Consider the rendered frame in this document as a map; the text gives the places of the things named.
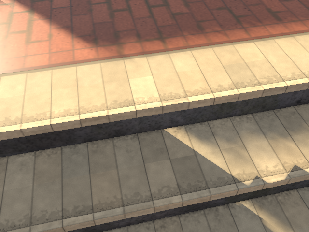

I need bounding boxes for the stairs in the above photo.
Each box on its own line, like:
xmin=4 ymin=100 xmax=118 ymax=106
xmin=0 ymin=89 xmax=309 ymax=232

